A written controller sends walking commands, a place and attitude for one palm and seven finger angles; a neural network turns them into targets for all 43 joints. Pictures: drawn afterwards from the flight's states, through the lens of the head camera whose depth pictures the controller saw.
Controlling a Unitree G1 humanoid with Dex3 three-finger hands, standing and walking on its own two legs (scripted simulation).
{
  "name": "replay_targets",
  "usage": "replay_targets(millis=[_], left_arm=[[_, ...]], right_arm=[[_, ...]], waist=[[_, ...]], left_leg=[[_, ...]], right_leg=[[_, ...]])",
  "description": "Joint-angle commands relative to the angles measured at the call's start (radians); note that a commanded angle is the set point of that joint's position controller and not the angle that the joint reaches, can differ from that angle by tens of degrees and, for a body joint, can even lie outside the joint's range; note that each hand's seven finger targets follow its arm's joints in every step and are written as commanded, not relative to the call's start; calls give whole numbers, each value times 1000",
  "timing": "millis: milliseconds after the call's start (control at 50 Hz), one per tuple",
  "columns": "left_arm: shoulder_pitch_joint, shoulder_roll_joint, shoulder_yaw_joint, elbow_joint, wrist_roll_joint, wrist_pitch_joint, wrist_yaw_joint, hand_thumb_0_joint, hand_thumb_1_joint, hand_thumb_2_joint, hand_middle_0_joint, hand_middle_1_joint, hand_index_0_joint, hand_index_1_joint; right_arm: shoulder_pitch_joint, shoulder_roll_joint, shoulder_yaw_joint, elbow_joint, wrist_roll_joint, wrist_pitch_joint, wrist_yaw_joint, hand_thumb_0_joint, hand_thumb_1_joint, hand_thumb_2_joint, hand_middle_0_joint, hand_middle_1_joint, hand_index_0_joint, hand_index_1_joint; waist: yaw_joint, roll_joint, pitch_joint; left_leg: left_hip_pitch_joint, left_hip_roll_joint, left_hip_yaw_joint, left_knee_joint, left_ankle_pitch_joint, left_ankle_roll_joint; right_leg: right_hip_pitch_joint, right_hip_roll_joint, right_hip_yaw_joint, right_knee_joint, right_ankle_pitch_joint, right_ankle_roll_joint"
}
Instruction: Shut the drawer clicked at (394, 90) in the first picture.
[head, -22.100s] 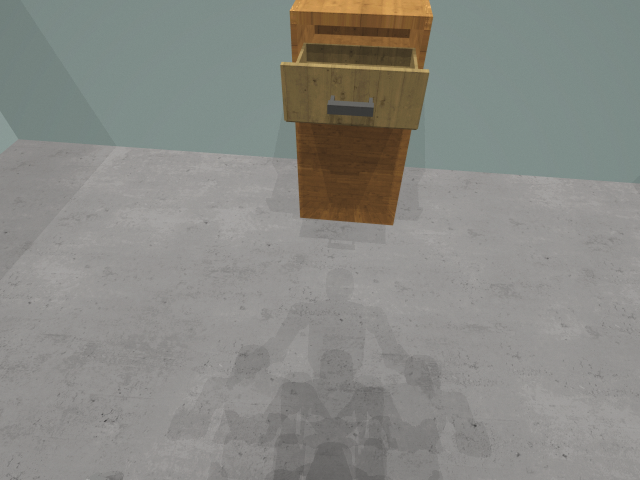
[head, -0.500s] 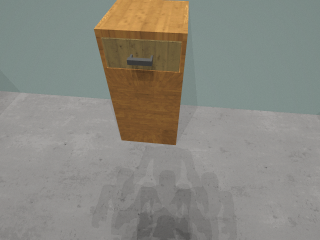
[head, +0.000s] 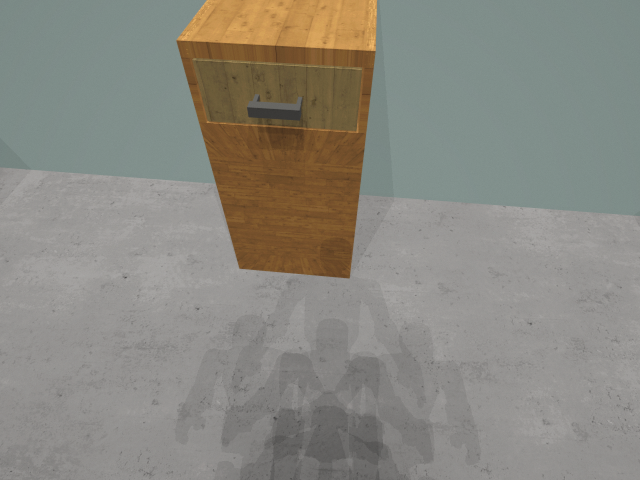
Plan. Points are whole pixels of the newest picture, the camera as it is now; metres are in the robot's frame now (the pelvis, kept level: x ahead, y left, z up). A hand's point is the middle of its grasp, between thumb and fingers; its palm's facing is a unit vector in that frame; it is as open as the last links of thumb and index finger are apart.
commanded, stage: look to check the result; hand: left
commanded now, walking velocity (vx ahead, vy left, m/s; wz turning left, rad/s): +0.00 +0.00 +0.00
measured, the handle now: (276, 105) +0.88 +0.15 -0.03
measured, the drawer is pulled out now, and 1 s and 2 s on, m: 0.00 0.00 0.00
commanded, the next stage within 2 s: stand and wait in 0.22 s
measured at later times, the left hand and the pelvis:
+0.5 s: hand out of the picture +0.10 +0.24 -0.16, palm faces -0.03 -0.95 -0.32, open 7.4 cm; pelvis +0.01 +0.00 +0.00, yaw +0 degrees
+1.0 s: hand out of the picture +0.10 +0.24 -0.16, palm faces -0.04 -0.94 -0.33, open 7.4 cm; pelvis +0.02 +0.00 +0.00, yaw -1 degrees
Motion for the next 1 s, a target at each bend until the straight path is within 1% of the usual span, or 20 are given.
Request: replay_targets(millis=[0,40,60,100,120,140,200,300,380,400,520,540,580,680,720,820,900,940,960,980], left_arm=[[-25,187,36,-51,0,-28,11,0,900,900,-200,-300,-200,-300],[-23,187,36,-49,-1,-27,11,0,900,900,-200,-300,-200,-300],[-22,189,36,-49,-1,-27,11,0,900,900,-200,-300,-200,-300],[-28,193,37,-51,0,-28,12,0,900,900,-200,-300,-200,-300],[-29,190,37,-50,-1,-27,12,0,900,900,-200,-300,-200,-300],[-29,191,37,-52,0,-27,12,0,900,900,-200,-300,-200,-300],[-35,197,38,-53,1,-29,12,0,900,900,-200,-300,-200,-300],[-43,203,38,-59,1,-30,11,0,900,900,-200,-300,-200,-300],[-44,210,41,-64,2,-32,11,0,900,900,-200,-300,-200,-300],[-46,209,41,-63,2,-32,11,0,900,900,-200,-300,-200,-300],[-49,218,42,-66,1,-34,11,0,900,900,-200,-300,-200,-300],[-51,219,41,-66,1,-33,10,0,900,900,-200,-300,-200,-300],[-52,224,41,-67,2,-33,10,0,900,900,-200,-300,-200,-300],[-49,229,41,-67,1,-35,10,0,900,900,-200,-300,-200,-300],[-53,230,41,-66,1,-34,10,0,900,900,-200,-300,-200,-300],[-57,235,40,-64,0,-32,9,0,900,900,-200,-300,-200,-300],[-54,237,39,-63,1,-33,9,0,900,900,-200,-300,-200,-300],[-56,239,39,-63,0,-34,9,0,900,900,-200,-300,-200,-300],[-55,238,39,-64,0,-34,9,0,900,900,-200,-300,-200,-300],[-55,238,40,-66,1,-34,10,0,900,900,-200,-300,-200,-300]], right_arm=[[-11,-170,-29,-45,0,-20,-15,0,-900,-900,200,300,200,300],[-16,-174,-28,-43,1,-21,-16,0,-900,-900,200,300,200,300],[-18,-178,-29,-43,1,-21,-16,0,-900,-900,200,300,200,300],[-21,-177,-28,-45,1,-22,-16,0,-900,-900,200,300,200,300],[-25,-179,-28,-46,0,-21,-16,0,-900,-900,200,300,200,300],[-26,-179,-28,-44,0,-22,-15,0,-900,-900,200,300,200,300],[-32,-183,-30,-46,1,-21,-15,0,-900,-900,200,300,200,300],[-44,-191,-31,-50,1,-22,-13,0,-900,-900,200,300,200,300],[-47,-201,-33,-55,1,-24,-13,0,-900,-900,200,300,200,300],[-49,-196,-32,-53,2,-24,-13,0,-900,-900,200,300,200,300],[-52,-208,-33,-54,1,-26,-13,0,-900,-900,200,300,200,300],[-55,-213,-33,-54,1,-25,-13,0,-900,-900,200,300,200,300],[-58,-216,-33,-56,3,-23,-13,0,-900,-900,200,300,200,300],[-56,-222,-32,-55,4,-26,-13,0,-900,-900,200,300,200,300],[-54,-223,-32,-54,3,-27,-13,0,-900,-900,200,300,200,300],[-58,-227,-32,-53,3,-26,-13,0,-900,-900,200,300,200,300],[-59,-230,-31,-51,3,-26,-12,0,-900,-900,200,300,200,300],[-59,-232,-31,-51,3,-28,-13,0,-900,-900,200,300,200,300],[-58,-235,-32,-53,3,-28,-13,0,-900,-900,200,300,200,300],[-62,-234,-32,-54,4,-28,-13,0,-900,-900,200,300,200,300]], waist=[[0,-5,-100],[2,-2,-98],[1,0,-111],[1,5,-99],[2,-1,-92],[2,9,-94],[0,-15,-88],[-1,1,-92],[1,-1,-104],[-1,-16,-103],[0,-11,-107],[-1,-4,-98],[0,-16,-87],[0,2,-111],[-1,-11,-114],[-2,-3,-90],[-2,-1,-105],[-2,-11,-109],[-2,-4,-116],[-1,-8,-98]], left_leg=[[84,108,-82,-40,124,32],[88,109,-81,-44,130,31],[95,110,-82,-43,130,31],[93,112,-78,-44,145,30],[93,112,-81,-48,138,30],[94,112,-80,-51,136,30],[98,111,-79,-50,135,30],[105,112,-78,-54,136,29],[114,114,-76,-53,151,29],[115,114,-77,-55,147,29],[123,114,-75,-58,158,29],[119,115,-73,-60,149,27],[117,114,-75,-60,143,28],[129,117,-73,-61,161,28],[132,120,-74,-65,169,27],[124,119,-74,-70,148,26],[133,119,-73,-71,141,27],[135,121,-74,-70,162,27],[139,121,-73,-68,165,26],[132,120,-74,-70,163,27]], right_leg=[[-9,-126,94,-71,120,-35],[-7,-126,93,-71,127,-33],[-1,-126,94,-72,127,-33],[-2,-127,92,-70,145,-33],[-7,-127,90,-71,136,-32],[-4,-128,92,-74,131,-32],[-6,-128,95,-81,140,-30],[-3,-129,96,-82,141,-30],[5,-129,99,-83,160,-29],[6,-131,97,-85,162,-29],[13,-132,99,-87,177,-29],[8,-131,100,-89,166,-29],[2,-130,102,-95,158,-28],[18,-132,105,-93,178,-30],[25,-133,98,-89,186,-29],[11,-131,104,-98,162,-29],[15,-134,106,-101,155,-29],[23,-134,103,-96,179,-28],[26,-134,104,-95,182,-28],[16,-132,105,-98,177,-28]])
